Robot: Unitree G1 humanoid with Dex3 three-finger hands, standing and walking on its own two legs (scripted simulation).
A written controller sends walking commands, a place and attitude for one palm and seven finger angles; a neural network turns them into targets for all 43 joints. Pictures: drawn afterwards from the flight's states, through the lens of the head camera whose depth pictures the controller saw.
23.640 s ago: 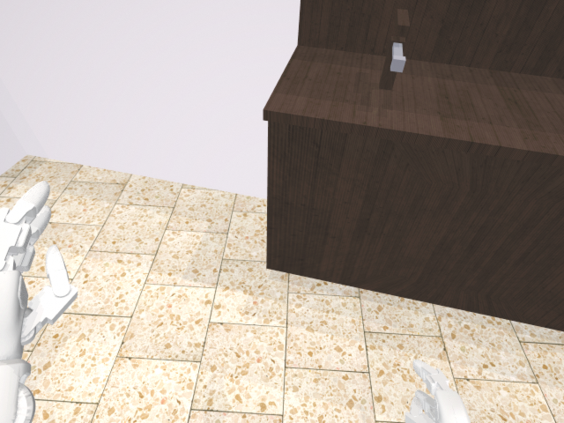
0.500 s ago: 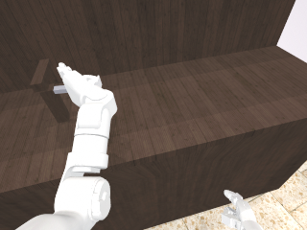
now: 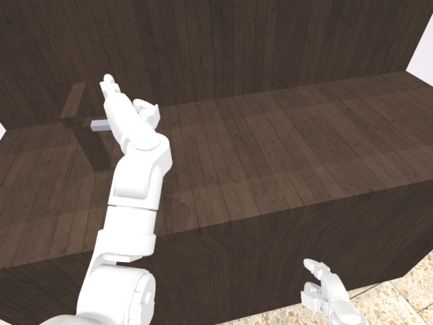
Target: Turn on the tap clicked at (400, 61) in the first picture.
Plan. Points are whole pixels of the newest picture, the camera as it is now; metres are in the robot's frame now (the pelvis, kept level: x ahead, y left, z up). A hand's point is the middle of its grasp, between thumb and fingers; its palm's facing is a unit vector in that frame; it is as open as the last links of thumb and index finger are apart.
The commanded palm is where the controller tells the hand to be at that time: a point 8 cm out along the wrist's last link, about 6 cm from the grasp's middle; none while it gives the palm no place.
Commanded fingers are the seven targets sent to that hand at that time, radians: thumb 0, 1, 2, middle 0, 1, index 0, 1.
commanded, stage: draw the hand back beside the body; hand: left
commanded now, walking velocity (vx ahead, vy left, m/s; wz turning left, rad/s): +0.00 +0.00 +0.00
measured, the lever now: (148, 122) +0.46 +0.22 +0.16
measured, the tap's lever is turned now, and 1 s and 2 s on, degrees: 81 81 81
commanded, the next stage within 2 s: step back with the hand held close in 1.42 s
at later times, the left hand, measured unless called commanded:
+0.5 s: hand (107, 168) +0.26 +0.19 +0.22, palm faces +0.31 -0.93 -0.19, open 7.7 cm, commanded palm +0.23 +0.24 +0.20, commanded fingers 0.00 0.90 0.90 -0.18 -0.24 -0.18 -0.24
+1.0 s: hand (71, 212) +0.22 +0.25 +0.17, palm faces +0.37 -0.89 -0.28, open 7.5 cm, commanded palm +0.17 +0.29 +0.18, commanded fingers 0.00 0.90 0.90 -0.20 -0.30 -0.20 -0.30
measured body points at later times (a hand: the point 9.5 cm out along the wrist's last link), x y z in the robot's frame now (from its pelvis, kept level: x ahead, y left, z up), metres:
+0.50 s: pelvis -0.03 +0.01 +0.00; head -0.05 -0.01 +0.45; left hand +0.24 +0.24 +0.23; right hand +0.18 -0.20 -0.09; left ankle -0.05 +0.12 -0.74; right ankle +0.04 -0.08 -0.74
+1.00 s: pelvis -0.01 +0.03 +0.00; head -0.03 +0.01 +0.45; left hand +0.19 +0.29 +0.18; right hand +0.18 -0.20 -0.08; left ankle -0.05 +0.12 -0.74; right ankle +0.04 -0.08 -0.74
